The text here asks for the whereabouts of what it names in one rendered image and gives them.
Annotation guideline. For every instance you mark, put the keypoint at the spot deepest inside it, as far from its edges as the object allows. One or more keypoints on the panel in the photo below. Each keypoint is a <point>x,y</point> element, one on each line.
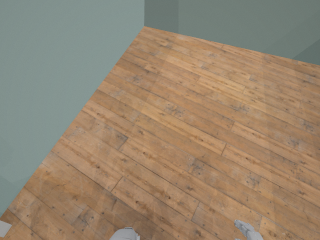
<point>4,228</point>

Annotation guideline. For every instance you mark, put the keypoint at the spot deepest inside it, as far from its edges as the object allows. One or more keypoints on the robot right hand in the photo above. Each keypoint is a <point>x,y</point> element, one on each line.
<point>247,230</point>

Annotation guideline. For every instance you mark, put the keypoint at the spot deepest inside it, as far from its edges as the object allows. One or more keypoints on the left robot thigh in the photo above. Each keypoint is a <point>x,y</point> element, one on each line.
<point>125,234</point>

